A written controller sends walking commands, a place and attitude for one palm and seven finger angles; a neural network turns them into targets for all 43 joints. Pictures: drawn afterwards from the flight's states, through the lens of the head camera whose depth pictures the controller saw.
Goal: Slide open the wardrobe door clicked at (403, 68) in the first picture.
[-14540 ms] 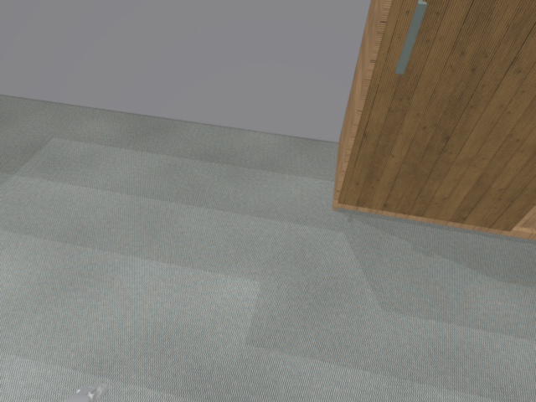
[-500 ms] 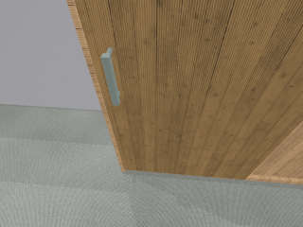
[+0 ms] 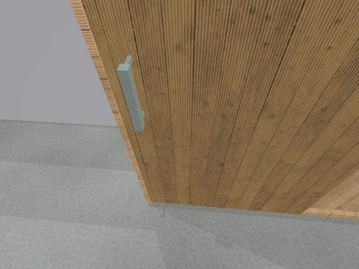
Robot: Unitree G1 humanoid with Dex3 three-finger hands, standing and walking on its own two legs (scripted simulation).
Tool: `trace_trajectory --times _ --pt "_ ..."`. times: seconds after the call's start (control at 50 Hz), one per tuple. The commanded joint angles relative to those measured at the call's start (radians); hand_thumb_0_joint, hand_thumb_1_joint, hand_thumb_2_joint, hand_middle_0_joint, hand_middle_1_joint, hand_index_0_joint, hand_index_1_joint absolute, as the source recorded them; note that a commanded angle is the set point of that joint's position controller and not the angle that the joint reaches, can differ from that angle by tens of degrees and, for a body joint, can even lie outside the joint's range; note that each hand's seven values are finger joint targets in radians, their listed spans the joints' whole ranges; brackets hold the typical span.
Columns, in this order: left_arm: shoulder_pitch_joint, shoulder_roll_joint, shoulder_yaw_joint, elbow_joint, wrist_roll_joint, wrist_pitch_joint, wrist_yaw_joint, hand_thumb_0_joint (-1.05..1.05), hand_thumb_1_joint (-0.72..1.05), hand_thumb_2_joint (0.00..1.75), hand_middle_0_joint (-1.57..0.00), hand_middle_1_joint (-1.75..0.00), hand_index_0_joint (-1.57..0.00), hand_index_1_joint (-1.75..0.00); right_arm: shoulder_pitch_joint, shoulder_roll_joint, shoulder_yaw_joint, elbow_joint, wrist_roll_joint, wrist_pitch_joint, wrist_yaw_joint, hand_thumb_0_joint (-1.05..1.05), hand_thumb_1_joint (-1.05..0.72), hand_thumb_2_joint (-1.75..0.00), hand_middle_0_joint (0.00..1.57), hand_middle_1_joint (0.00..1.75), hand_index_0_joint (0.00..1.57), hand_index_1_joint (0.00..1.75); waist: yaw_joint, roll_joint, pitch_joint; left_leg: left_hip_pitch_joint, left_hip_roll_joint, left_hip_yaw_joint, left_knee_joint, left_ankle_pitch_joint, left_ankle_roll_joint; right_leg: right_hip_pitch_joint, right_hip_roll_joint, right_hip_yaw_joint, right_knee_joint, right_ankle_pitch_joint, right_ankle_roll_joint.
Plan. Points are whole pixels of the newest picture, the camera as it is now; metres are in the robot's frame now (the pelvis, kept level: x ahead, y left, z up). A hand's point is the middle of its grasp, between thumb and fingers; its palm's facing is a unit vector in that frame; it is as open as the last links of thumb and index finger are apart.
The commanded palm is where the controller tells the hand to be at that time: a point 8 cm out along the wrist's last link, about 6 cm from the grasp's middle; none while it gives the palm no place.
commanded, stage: come to a stop and stand still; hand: left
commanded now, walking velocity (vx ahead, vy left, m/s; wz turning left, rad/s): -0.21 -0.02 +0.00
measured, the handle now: (134, 96) +0.49 +0.14 +0.10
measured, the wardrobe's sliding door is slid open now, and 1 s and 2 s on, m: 0.00 0.00 0.00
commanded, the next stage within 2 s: none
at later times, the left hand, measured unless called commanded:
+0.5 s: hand out of the picture +0.06 +0.19 -0.15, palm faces +0.02 -0.95 -0.30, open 7.3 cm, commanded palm none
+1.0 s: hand out of the picture -0.04 +0.14 -0.16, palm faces +0.04 -0.98 -0.19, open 7.3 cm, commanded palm none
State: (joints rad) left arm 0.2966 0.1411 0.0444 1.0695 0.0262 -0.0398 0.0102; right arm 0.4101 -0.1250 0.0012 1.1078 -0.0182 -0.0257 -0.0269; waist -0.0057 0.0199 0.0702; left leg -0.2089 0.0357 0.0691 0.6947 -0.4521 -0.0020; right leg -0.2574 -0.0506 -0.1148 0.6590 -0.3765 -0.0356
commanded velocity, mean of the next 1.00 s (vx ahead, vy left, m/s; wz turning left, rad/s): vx -0.06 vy -0.02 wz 0.00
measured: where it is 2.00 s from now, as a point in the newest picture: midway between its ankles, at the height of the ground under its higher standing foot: outside the picture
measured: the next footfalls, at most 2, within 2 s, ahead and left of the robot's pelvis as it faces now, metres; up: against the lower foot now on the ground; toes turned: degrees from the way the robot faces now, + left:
left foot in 0.18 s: +0.09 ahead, +0.14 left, +0.00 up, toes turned +6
right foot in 0.46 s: +0.04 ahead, -0.10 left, +0.00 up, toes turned -6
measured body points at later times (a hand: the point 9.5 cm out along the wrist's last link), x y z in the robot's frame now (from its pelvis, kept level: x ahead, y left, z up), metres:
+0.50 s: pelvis +0.00 -0.01 +0.00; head +0.05 -0.04 +0.45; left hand +0.06 +0.24 -0.13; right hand +0.08 -0.24 -0.16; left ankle +0.04 +0.13 -0.72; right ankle +0.00 -0.09 -0.72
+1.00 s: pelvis -0.05 -0.03 +0.02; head -0.05 -0.03 +0.47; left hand -0.04 +0.19 -0.14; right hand -0.06 -0.25 -0.14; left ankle -0.06 +0.09 -0.72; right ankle +0.00 -0.10 -0.72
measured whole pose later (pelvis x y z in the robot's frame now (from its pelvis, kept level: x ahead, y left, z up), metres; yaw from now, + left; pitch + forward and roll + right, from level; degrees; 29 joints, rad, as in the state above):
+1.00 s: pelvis -0.05 -0.03 +0.02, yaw +0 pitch -2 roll +1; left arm 0.28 0.15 0.00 1.10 0.01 0.00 0.02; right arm 0.31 -0.13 0.01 1.12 -0.02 0.01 -0.04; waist 0.02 -0.01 0.03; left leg -0.12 0.01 0.04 0.40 -0.24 -0.01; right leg -0.21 0.03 -0.12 0.39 -0.16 -0.08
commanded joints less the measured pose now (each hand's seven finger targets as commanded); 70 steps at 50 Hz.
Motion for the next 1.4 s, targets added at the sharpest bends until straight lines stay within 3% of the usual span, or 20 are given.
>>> trace_trajectory --times 0.0,0.06,0.12,0.14,0.16,0.18,0.24,0.34,0.4,0.42,0.44,0.46,0.48,0.54,0.66,0.74,0.8,0.88,1.0,1.38 --pt "0.227 0.13 0.016 0.041 -0.004 -0.019 0.03 0.0 0.9 0.9 -0.2 -0.3 -0.2 -0.3 -0.094 -0.056 -0.023 -0.093 0.013 -0.014 -0.01 0.0 -0.9 -0.9 0.2 0.3 0.2 0.3 0.085 -0.242 -0.028 -0.36 0.025 -0.06 0.287 -0.133 -0.004 0.302 -0.339 0.316 -0.233 1.069 -0.204" --pt "0.092 0.116 0.011 -0.015 0.01 0.004 0.043 0.0 0.9 0.9 -0.2 -0.3 -0.2 -0.3 -0.087 -0.016 -0.021 -0.075 0.02 0.001 0.002 0.0 -0.9 -0.9 0.2 0.3 0.2 0.3 0.03 -0.229 0.01 -0.228 0.013 -0.001 0.049 -0.023 -0.008 0.171 -0.229 0.135 -0.193 0.962 -0.132" --pt "0.043 0.116 0.011 -0.047 -0.011 0.026 0.045 0.0 0.9 0.9 -0.2 -0.3 -0.2 -0.3 0.036 -0.041 -0.031 -0.028 0.013 0.005 -0.005 0.0 -0.9 -0.9 0.2 0.3 0.2 0.3 -0.032 -0.098 -0.057 0.102 0.01 0.022 -0.235 0.509 -0.005 -0.008 -0.121 0.07 -0.045 0.609 -0.034" --pt "0.053 0.089 0.007 -0.059 -0.015 0.033 0.044 0.0 0.9 0.9 -0.2 -0.3 -0.2 -0.3 0.053 -0.084 -0.044 -0.032 0.007 -0.003 -0.011 0.0 -0.9 -0.9 0.2 0.3 0.2 0.3 -0.027 0.074 -0.107 0.18 0.128 -0.086 -0.226 0.86 0.05 -0.056 -0.062 0.033 0.027 0.385 0.018" --pt "0.077 0.07 0.005 -0.065 -0.025 0.044 0.046 0.0 0.9 0.9 -0.2 -0.3 -0.2 -0.3 0.046 -0.142 -0.046 -0.042 0.008 -0.002 -0.016 0.0 -0.9 -0.9 0.2 0.3 0.2 0.3 -0.012 0.21 -0.143 0.169 0.289 -0.241 -0.263 1.194 0.157 -0.076 -0.007 0.029 0.125 -0.057 0.049" --pt "0.082 0.072 0.005 -0.072 -0.018 0.052 0.051 0.0 0.9 0.9 -0.2 -0.3 -0.2 -0.3 0.027 -0.168 -0.054 -0.057 0.003 0.007 -0.015 0.0 -0.9 -0.9 0.2 0.3 0.2 0.3 -0.02 0.188 -0.142 0.14 0.321 -0.218 -0.286 1.207 0.21 -0.067 0.006 0.063 0.247 -0.243 0.038" --pt "0.023 0.049 0.006 -0.065 -0.009 0.066 0.048 0.0 0.9 0.9 -0.2 -0.3 -0.2 -0.3 -0.095 -0.138 -0.048 -0.087 -0.004 0.012 -0.031 0.0 -0.9 -0.9 0.2 0.3 0.2 0.3 0.0 0.188 -0.006 0.034 0.313 -0.213 -0.294 1.15 0.224 -0.142 -0.018 0.111 0.308 -0.243 0.039" --pt "0.04 0.042 0.006 -0.081 -0.004 0.069 0.03 0.0 0.9 0.9 -0.2 -0.3 -0.2 -0.3 -0.152 -0.192 -0.076 -0.133 -0.013 0.026 -0.029 0.0 -0.9 -0.9 0.2 0.3 0.2 0.3 0.011 0.124 -0.104 0.082 0.28 -0.163 -0.268 0.955 0.196 -0.088 0.007 0.073 0.128 -0.125 0.035" --pt "0.095 0.05 0.01 -0.075 0.002 0.057 0.025 0.0 0.9 0.9 -0.2 -0.3 -0.2 -0.3 -0.186 -0.187 -0.083 -0.152 -0.004 0.036 -0.016 0.0 -0.9 -0.9 0.2 0.3 0.2 0.3 0.041 0.065 -0.148 -0.016 0.2 -0.099 -0.205 0.606 0.121 0.077 0.012 0.047 -0.135 0.156 0.043" --pt "0.089 0.09 0.013 -0.086 0.009 0.048 0.027 0.0 0.9 0.9 -0.2 -0.3 -0.2 -0.3 -0.177 -0.151 -0.078 -0.159 0.003 0.038 -0.009 0.0 -0.9 -0.9 0.2 0.3 0.2 0.3 0.036 -0.055 -0.131 -0.068 0.128 -0.058 -0.136 0.396 0.067 0.094 -0.045 0.125 -0.246 0.259 0.035" --pt "0.069 0.155 0.016 -0.096 0.017 0.033 0.031 0.0 0.9 0.9 -0.2 -0.3 -0.2 -0.3 -0.17 -0.086 -0.066 -0.175 0.008 0.041 -0.003 0.0 -0.9 -0.9 0.2 0.3 0.2 0.3 0.019 -0.257 -0.105 -0.156 0.027 0.01 -0.063 0.136 0.014 0.097 -0.201 0.308 -0.281 0.484 -0.018" --pt "0.056 0.187 0.015 -0.109 0.01 0.031 0.028 0.0 0.9 0.9 -0.2 -0.3 -0.2 -0.3 -0.195 -0.075 -0.064 -0.188 0.008 0.05 0.002 0.0 -0.9 -0.9 0.2 0.3 0.2 0.3 0.034 -0.275 -0.088 -0.175 -0.022 -0.011 0.036 -0.064 -0.003 0.037 -0.299 0.349 -0.31 0.593 -0.106" --pt "0.033 0.176 0.01 -0.12 0.011 0.03 0.028 0.0 0.9 0.9 -0.2 -0.3 -0.2 -0.3 -0.213 -0.071 -0.064 -0.184 0.006 0.062 0.003 0.0 -0.9 -0.9 0.2 0.3 0.2 0.3 0.033 -0.24 -0.092 -0.155 -0.014 -0.056 0.139 -0.104 -0.001 -0.012 -0.292 0.335 -0.326 0.526 -0.151" --pt "-0.049 0.14 0.002 -0.135 0.006 0.026 0.031 0.0 0.9 0.9 -0.2 -0.3 -0.2 -0.3 -0.18 -0.072 -0.059 -0.14 0.006 0.064 0.008 0.0 -0.9 -0.9 0.2 0.3 0.2 0.3 -0.005 -0.205 -0.039 -0.165 -0.006 -0.059 0.234 -0.004 -0.008 -0.039 -0.204 0.263 -0.33 0.475 -0.149" --pt "0.037 0.156 0.006 -0.096 0.0 0.016 0.029 0.0 0.9 0.9 -0.2 -0.3 -0.2 -0.3 -0.178 -0.048 -0.038 -0.112 0.012 0.039 0.003 0.0 -0.9 -0.9 0.2 0.3 0.2 0.3 0.033 -0.133 -0.086 -0.09 -0.016 -0.021 -0.085 0.042 -0.025 0.115 -0.174 0.259 -0.289 0.563 -0.143" --pt "-0.003 0.118 -0.006 -0.081 -0.015 0.018 0.025 0.0 0.9 0.9 -0.2 -0.3 -0.2 -0.3 -0.079 -0.073 -0.029 -0.057 0.008 0.016 -0.01 0.0 -0.9 -0.9 0.2 0.3 0.2 0.3 0.003 -0.026 -0.094 0.117 0.06 -0.094 -0.349 0.303 0.014 0.029 -0.087 0.214 -0.281 0.322 -0.041" --pt "-0.016 0.109 -0.013 -0.047 -0.017 0.024 0.022 0.0 0.9 0.9 -0.2 -0.3 -0.2 -0.3 -0.123 -0.091 -0.016 -0.04 0.002 0.012 -0.012 0.0 -0.9 -0.9 0.2 0.3 0.2 0.3 0.026 0.125 -0.058 0.001 0.106 -0.137 -0.369 0.308 0.035 0.099 -0.055 0.17 -0.311 0.244 0.007" --pt "0.015 0.113 -0.02 -0.004 -0.015 0.028 0.016 0.0 0.9 0.9 -0.2 -0.3 -0.2 -0.3 -0.098 -0.084 -0.007 -0.032 0.003 0.016 -0.012 0.0 -0.9 -0.9 0.2 0.3 0.2 0.3 0.035 0.054 0.018 -0.086 0.076 -0.125 -0.421 0.121 0.025 0.129 -0.056 0.183 -0.372 0.107 0.0" --pt "0.028 0.102 -0.02 0.011 -0.014 0.032 0.017 0.0 0.9 0.9 -0.2 -0.3 -0.2 -0.3 0.003 -0.071 -0.003 -0.006 -0.003 0.028 -0.007 0.0 -0.9 -0.9 0.2 0.3 0.2 0.3 0.013 -0.073 0.072 -0.054 0.034 -0.088 -0.387 0.084 0.027 0.004 -0.065 0.209 -0.456 -0.113 0.003" --pt "0.099 0.052 -0.019 0.032 -0.014 0.022 0.022 0.0 0.9 0.9 -0.2 -0.3 -0.2 -0.3 0.108 -0.017 0.005 0.015 -0.003 0.009 -0.012 0.0 -0.9 -0.9 0.2 0.3 0.2 0.3 0.022 -0.006 0.043 -0.149 0.04 -0.113 -0.391 0.075 0.037 0.039 -0.06 0.188 -0.378 -0.037 -0.012"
